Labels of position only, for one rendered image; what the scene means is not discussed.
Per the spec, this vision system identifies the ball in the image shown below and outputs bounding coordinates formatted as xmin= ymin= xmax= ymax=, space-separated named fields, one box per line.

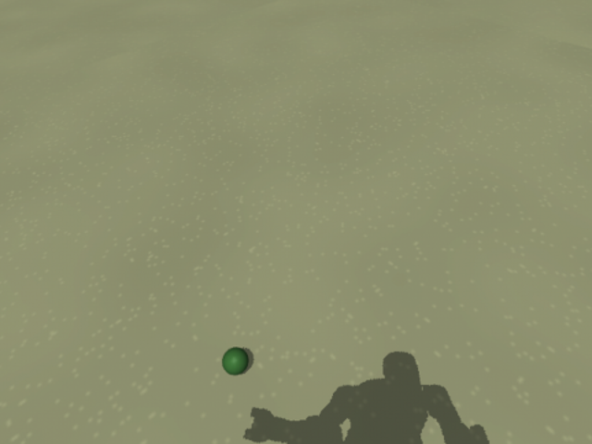
xmin=222 ymin=347 xmax=249 ymax=376

